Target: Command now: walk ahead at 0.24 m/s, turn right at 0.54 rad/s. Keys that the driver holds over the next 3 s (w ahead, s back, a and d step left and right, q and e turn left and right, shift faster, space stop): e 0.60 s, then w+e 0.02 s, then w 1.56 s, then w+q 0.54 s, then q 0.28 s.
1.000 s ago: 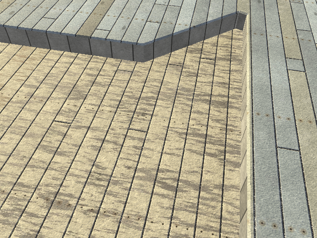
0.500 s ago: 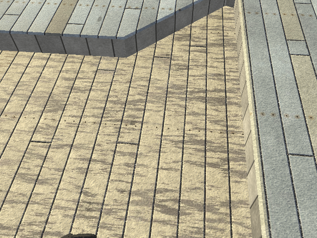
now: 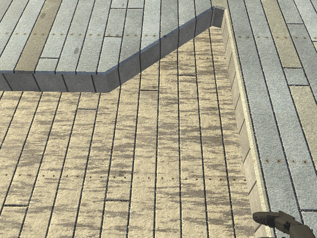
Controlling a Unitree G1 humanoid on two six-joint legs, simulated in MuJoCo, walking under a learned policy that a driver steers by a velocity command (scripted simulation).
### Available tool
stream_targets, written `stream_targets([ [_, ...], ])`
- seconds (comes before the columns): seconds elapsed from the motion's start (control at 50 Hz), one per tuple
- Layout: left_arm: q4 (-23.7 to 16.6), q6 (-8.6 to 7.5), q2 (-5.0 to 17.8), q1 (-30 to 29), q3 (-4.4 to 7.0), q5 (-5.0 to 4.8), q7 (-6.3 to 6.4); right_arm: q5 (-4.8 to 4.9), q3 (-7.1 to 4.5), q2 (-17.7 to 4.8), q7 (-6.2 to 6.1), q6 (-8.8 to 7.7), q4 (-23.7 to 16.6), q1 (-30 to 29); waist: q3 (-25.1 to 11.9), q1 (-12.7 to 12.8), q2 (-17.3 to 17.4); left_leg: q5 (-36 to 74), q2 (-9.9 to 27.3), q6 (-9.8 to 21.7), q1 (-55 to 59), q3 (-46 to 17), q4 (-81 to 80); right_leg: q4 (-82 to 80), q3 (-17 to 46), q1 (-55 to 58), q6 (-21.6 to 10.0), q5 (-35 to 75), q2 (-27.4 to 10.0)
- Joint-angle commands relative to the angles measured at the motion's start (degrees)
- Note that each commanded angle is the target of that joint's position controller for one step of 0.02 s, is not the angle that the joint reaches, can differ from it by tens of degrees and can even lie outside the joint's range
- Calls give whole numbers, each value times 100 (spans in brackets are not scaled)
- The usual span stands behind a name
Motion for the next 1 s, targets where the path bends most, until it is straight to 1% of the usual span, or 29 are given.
stream_targets([
  [0.02,-683,-4,490,739,110,-309,158,13,-450,-1596,-68,1,24,2148,-3020,-818,1541,4452,3162,1405,4631,-2970,241,3857,-470,-2511,2,-1478,142],
  [0.04,-485,136,820,576,194,-93,172,86,-359,-1054,-59,104,-154,1730,-2480,-655,585,3291,2679,1337,3773,-2643,-120,4145,-369,-2655,21,-823,-297],
  [0.06,-559,202,745,68,204,31,94,93,-223,-604,-86,140,-201,1362,-1642,-638,330,2695,2246,1156,3001,-1869,-355,3988,-445,-2751,105,-412,-415],
  [0.08,-636,251,620,-179,207,73,27,57,-161,-486,-124,171,-177,1209,-1153,-549,344,2589,1958,1018,2415,-1343,-579,3827,-482,-2748,197,-198,-552],
  [0.12,-683,424,450,-235,195,181,-89,66,-178,-579,-192,184,-89,1250,-788,-418,671,2558,1672,999,1671,-690,-863,3696,-589,-2480,328,103,-629],
  [0.18,-813,553,470,-328,213,163,-114,58,-200,-677,-171,153,-103,1234,-900,-282,610,2616,1691,1174,1464,-261,-962,3515,-651,-2447,405,299,-584],
  [0.26,-1144,684,442,-979,129,176,-239,40,-261,-841,-165,263,-117,1219,-735,-363,755,1175,1703,1122,1203,196,-1176,2327,-831,-2300,392,728,-826],
  [0.32,-1362,713,508,-1334,81,140,-331,45,-343,-1074,-141,349,-135,1272,-729,-479,832,336,1775,1025,1061,384,-1141,1403,-1036,-1726,295,747,-825],
  [0.38,-1546,684,622,-1507,95,120,-318,54,-422,-1275,-109,458,-107,1464,-697,-613,819,-252,1932,883,1249,407,-868,633,-1248,-1399,189,495,-720],
  [0.4,-1570,641,595,-1435,92,126,-308,87,-446,-1332,-106,504,-99,1455,-677,-544,715,-532,1892,727,1183,526,-614,98,-1316,-1092,123,706,-657],
  [0.42,-1532,571,639,-1297,103,139,-283,71,-459,-1303,-96,564,-37,1641,-665,-530,437,-872,1763,465,995,686,-210,-464,-1217,-680,49,983,-570],
  [0.44,-1510,471,888,-1100,153,187,-223,25,-438,-1107,-57,649,38,1974,-588,-536,-491,-1538,1364,92,649,1071,795,-1463,-277,-392,-71,1136,-1070],
  [0.46,-1764,429,1681,-1201,302,204,-154,69,-304,-611,-31,723,-326,2073,-438,-732,-2122,-3474,399,-412,-772,1332,2268,-1905,2117,-80,-673,2574,-2717],
  [0.48,-1630,469,1775,-716,418,160,-84,34,-337,-904,-120,822,-467,1386,-480,-145,-1397,-3415,190,-370,-957,397,3152,-1855,2090,-443,-1305,3119,-2844],
  [0.5,-1560,494,1532,-837,338,150,-38,91,-334,-850,-116,861,-486,1331,-375,-374,-1106,-2948,273,-341,-928,92,3415,-1778,1580,-611,-1259,2920,-2438],
  [0.52,-1616,527,1295,-1241,264,122,-26,139,-340,-846,-96,826,-424,1445,-280,-594,-941,-2409,326,-283,-813,-33,3314,-1802,1123,-784,-1025,2580,-2022],
  [0.56,-1772,549,1063,-1671,200,68,-37,19,-385,-966,-61,764,-300,1693,-514,-753,-854,-1953,211,-243,-631,41,3408,-1663,758,-634,-861,2985,-1612],
  [0.6,-1766,522,1033,-1498,190,30,-72,27,-382,-920,-43,775,-327,1741,-742,-720,-648,-1942,143,-268,-595,-19,3439,-1562,816,-406,-914,3421,-1610],
  [0.64,-1658,478,1073,-1196,223,56,-78,14,-357,-865,-8,784,-415,1637,-829,-598,-619,-1851,179,-287,-686,-45,3107,-1838,1106,-181,-990,1780,-1624],
  [0.68,-1588,465,1028,-1020,208,115,-78,-14,-345,-869,49,772,-497,1441,-632,-446,-862,-1825,184,-268,-801,-22,2680,-2210,1447,-144,-1043,90,-1639],
  [0.78,-1376,334,1063,-763,194,171,-116,2,-286,-723,126,590,-574,1305,-390,-341,-702,-1908,76,-112,-215,71,1554,-2320,1579,-321,-1015,-133,-1657],
  [0.84,-1328,294,1091,-880,191,162,-152,50,-270,-690,107,489,-569,1487,-284,-448,-694,-2042,-85,79,644,203,830,-2261,1570,-890,-950,-337,-1574],
  [0.88,-1340,311,1055,-1121,180,96,-156,66,-248,-559,54,407,-427,1957,-189,-801,-462,-1381,-209,254,1835,405,-262,-1966,1388,-1659,-778,-597,-1333],
  [0.9,-1362,292,886,-1189,135,83,-135,46,-254,-588,5,341,-355,2219,-202,-957,-261,-1384,-103,302,2586,207,-561,-1599,1259,-2223,-598,-694,-1081],
  [0.92,-1510,231,533,-1449,35,76,-129,-8,-295,-872,-65,264,-298,2715,-231,-1207,378,-2344,794,454,3242,-877,-1175,-567,778,-3002,-324,-716,-672],
  [0.94,-1653,141,210,-1509,-56,28,-128,21,-427,-1533,-99,233,-274,2985,-282,-1233,1219,-4017,1991,861,3519,-2858,-2082,889,-365,-3763,-87,-412,117],
  [0.96,-1746,87,722,-1758,52,227,-121,22,-544,-1723,-91,269,-104,2984,396,-1153,805,-4300,2403,1286,2694,-3500,-2300,1490,-300,-4079,-89,-182,-188],
  [0.98,-1635,62,810,-1616,100,253,-176,92,-463,-1374,-46,251,-143,2647,626,-857,450,-4114,2121,1276,2476,-3160,-2281,1804,-192,-3982,-71,258,-442],
  [1.0,-1465,61,798,-1383,109,230,-246,125,-390,-1107,6,224,-185,2374,572,-695,477,-3628,1750,1098,2422,-2568,-2285,1900,-318,-3827,-8,535,-536],
])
